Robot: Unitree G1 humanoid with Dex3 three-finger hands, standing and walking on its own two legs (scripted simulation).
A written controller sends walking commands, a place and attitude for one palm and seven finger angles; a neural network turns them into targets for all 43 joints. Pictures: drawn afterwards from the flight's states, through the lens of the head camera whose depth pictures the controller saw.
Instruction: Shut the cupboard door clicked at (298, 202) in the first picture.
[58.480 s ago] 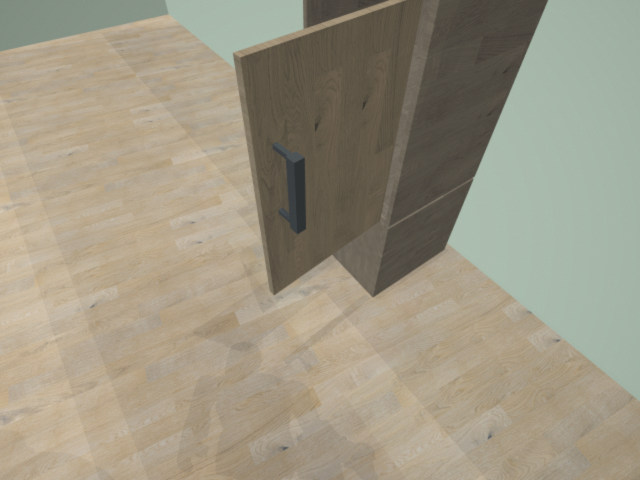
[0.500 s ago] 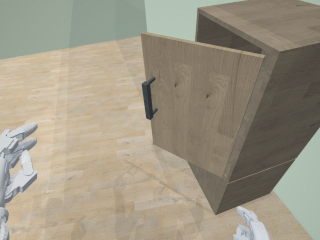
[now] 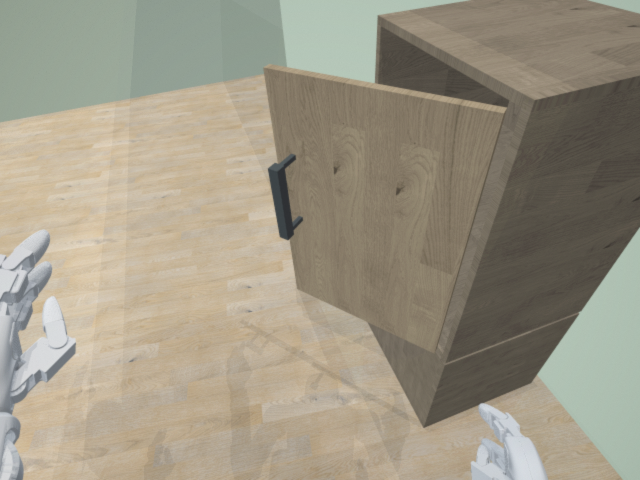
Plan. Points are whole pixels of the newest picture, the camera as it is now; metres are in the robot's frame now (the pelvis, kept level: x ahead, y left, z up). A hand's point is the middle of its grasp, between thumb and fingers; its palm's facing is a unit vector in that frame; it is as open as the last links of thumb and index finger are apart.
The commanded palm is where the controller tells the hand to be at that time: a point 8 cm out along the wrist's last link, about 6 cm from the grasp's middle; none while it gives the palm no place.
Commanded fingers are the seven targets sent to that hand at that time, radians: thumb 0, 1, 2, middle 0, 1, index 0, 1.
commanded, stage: step back with the hand held close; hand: left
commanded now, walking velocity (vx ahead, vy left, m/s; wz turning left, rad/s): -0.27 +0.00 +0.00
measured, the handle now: (288, 198) +0.63 +0.14 +0.00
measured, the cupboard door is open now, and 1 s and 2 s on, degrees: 38 38 38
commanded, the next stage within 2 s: stop stepping back and stand still in 1.16 s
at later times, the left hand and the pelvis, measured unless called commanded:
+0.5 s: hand (29, 368) +0.17 +0.29 +0.16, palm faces +0.36 -0.79 -0.50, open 7.4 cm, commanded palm +0.11 +0.32 +0.17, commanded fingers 0.00 0.90 0.90 -0.20 -0.30 -0.20 -0.30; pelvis -0.04 +0.03 -0.01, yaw -1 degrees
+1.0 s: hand out of the picture +0.04 +0.33 +0.16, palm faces +0.52 -0.74 -0.43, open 7.4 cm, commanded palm -0.02 +0.36 +0.17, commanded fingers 0.00 0.90 0.90 -0.20 -0.30 -0.20 -0.30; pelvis -0.14 +0.05 -0.02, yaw +4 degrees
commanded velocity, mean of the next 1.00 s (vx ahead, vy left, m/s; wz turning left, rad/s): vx -0.31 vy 0.00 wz -0.02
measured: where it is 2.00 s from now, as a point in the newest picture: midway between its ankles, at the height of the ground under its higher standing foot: outside the picture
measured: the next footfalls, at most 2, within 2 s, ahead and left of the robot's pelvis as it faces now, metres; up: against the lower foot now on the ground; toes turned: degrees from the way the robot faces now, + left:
left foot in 1.32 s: -0.14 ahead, +0.17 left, +0.00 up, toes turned +6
right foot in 1.72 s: -0.44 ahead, +0.05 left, +0.00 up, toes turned -12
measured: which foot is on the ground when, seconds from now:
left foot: down 0.00-1.00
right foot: down 0.00-1.00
